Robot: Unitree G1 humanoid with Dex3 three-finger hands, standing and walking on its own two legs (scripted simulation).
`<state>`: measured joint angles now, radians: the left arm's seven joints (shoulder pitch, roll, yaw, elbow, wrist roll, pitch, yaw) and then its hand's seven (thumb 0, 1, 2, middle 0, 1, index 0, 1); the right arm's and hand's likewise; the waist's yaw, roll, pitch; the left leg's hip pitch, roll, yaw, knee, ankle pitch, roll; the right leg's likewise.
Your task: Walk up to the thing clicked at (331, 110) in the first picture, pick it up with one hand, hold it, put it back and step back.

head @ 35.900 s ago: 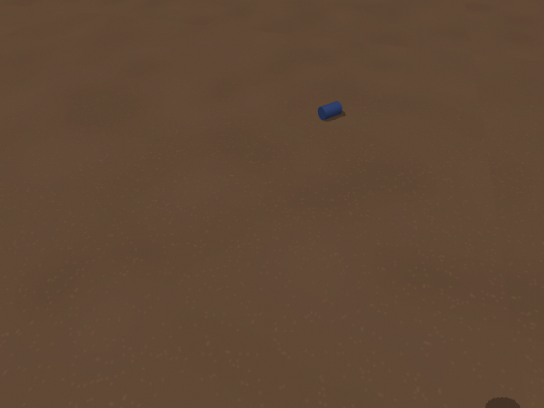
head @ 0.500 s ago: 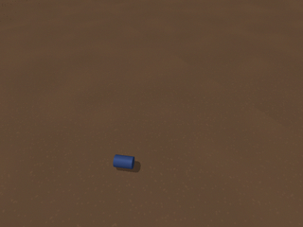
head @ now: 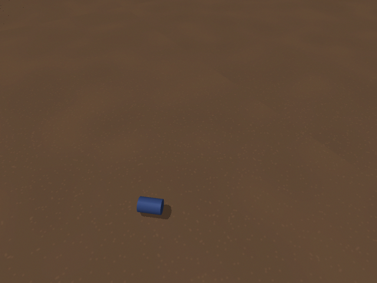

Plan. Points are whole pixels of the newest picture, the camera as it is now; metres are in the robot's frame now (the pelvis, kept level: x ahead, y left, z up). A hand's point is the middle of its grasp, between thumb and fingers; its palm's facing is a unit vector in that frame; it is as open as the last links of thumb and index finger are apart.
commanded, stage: walk up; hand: left
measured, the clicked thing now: (150, 205) +0.67 +0.25 -0.73
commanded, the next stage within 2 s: stand in 0.14 s
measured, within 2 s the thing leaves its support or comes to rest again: neither
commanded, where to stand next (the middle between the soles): +0.33 +0.04 m, yaw -5 degrees
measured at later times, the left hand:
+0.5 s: hand out of the picture +0.07 +0.24 -0.15, palm faces -0.01 -0.94 -0.34, open 7.4 cm
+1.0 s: hand out of the picture +0.04 +0.24 -0.15, palm faces -0.02 -0.94 -0.35, open 7.4 cm
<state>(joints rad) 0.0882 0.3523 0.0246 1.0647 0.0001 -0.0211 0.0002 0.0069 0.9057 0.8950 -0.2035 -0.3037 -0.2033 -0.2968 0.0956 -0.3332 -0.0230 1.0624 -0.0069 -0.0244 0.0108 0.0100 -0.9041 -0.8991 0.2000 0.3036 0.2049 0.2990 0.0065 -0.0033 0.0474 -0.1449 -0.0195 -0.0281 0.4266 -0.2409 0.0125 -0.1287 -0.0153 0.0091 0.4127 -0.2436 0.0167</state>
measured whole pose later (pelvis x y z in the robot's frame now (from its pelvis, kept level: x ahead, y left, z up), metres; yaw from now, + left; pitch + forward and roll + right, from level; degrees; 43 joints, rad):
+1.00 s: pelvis -0.02 -0.01 +0.01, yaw +1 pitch -2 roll +0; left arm 0.12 0.35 0.00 1.15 0.01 -0.01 -0.01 0.01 0.91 0.89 -0.20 -0.30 -0.20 -0.30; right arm 0.12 -0.35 0.00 1.15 0.00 -0.01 0.01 0.01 -0.91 -0.90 0.20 0.30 0.20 0.30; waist -0.01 0.01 0.05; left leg -0.12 0.00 -0.04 0.32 -0.16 -0.01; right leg -0.11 0.00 -0.01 0.32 -0.17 0.00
